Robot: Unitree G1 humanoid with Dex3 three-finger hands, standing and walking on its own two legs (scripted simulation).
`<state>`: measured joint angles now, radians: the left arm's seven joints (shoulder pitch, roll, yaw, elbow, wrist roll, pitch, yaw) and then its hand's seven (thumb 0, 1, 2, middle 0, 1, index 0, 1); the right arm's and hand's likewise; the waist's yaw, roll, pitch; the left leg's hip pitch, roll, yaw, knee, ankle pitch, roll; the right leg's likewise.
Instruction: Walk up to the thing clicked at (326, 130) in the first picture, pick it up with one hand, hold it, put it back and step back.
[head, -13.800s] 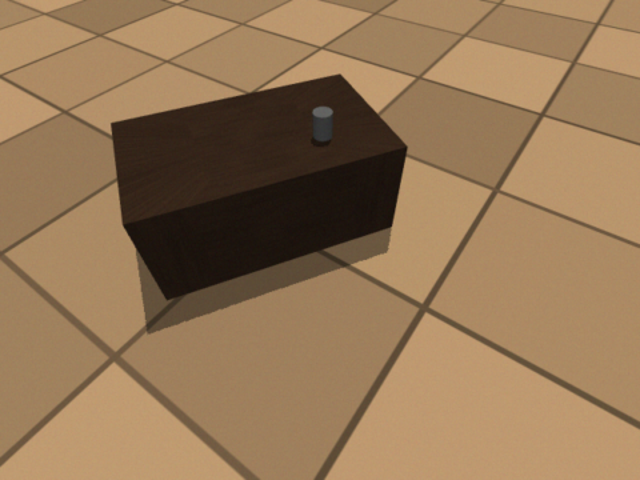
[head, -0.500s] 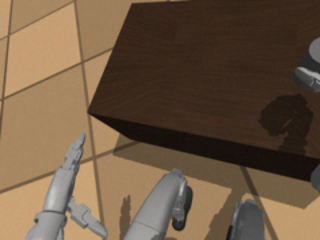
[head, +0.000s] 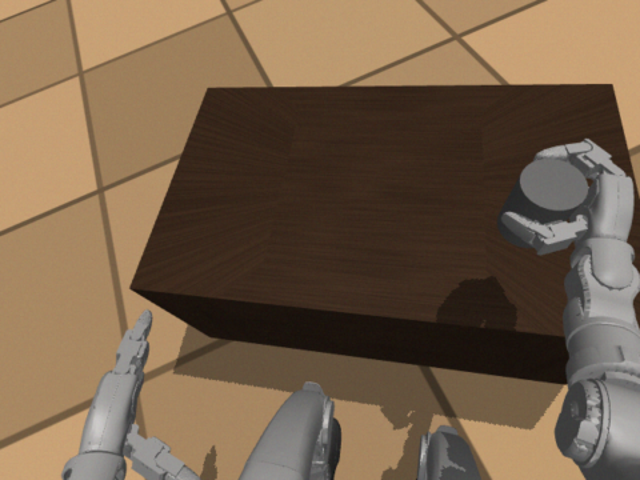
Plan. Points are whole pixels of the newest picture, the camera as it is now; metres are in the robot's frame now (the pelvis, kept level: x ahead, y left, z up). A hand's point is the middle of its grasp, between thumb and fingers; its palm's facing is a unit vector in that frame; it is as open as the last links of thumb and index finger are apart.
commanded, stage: lift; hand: right
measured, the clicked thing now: (537, 206) +0.47 -0.17 +0.00
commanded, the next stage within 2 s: hold in 1.08 s
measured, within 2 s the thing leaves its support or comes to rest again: neither
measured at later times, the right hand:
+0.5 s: hand (574, 236) +0.39 -0.18 +0.07, palm faces +0.10 +1.00 +0.01, open 10.3 cm
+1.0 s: hand (587, 250) +0.36 -0.18 +0.10, palm faces +0.10 +0.99 +0.01, open 10.3 cm
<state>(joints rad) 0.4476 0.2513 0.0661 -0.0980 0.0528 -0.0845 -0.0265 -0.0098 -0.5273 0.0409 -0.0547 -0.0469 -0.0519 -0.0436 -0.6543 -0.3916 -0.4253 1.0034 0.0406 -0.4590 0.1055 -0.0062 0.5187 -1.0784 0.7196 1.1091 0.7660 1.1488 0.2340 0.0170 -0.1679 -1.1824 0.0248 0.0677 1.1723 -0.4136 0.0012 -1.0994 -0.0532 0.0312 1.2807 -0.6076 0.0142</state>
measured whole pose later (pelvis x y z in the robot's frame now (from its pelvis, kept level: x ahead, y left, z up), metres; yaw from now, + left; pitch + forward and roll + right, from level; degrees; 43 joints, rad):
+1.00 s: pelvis +0.01 +0.00 +0.06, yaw -1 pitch +12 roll +1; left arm 0.40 0.21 0.09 0.20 0.00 -0.06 0.02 -0.01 -0.52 0.03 -0.05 -0.05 -0.05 -0.04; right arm -0.21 -0.19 -0.20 0.53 0.14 -0.38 0.08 -0.01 0.52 -1.08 0.73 1.10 0.77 1.14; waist 0.06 0.03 -0.11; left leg -0.77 0.04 0.04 0.91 -0.35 -0.01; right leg -0.67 -0.02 -0.01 0.97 -0.51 0.00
